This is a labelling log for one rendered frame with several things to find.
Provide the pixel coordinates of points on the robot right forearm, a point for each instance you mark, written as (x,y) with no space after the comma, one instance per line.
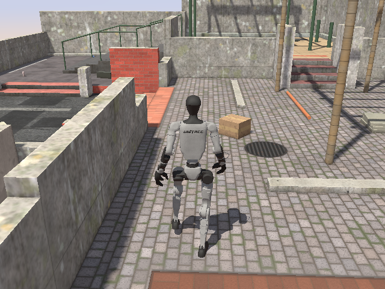
(220,157)

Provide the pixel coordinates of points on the robot left upper arm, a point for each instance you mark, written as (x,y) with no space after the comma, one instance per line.
(171,136)

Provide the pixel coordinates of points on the robot left forearm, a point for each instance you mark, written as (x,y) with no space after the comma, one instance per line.
(163,162)

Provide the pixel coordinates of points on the robot torso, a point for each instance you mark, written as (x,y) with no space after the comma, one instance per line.
(192,146)

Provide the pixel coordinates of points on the robot left hand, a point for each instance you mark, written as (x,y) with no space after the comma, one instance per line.
(158,177)

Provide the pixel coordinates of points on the robot right upper arm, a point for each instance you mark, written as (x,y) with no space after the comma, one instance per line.
(211,127)

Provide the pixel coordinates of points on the robot right hand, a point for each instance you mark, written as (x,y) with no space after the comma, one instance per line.
(217,165)

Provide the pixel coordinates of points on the right robot shin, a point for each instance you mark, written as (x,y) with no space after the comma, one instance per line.
(204,226)

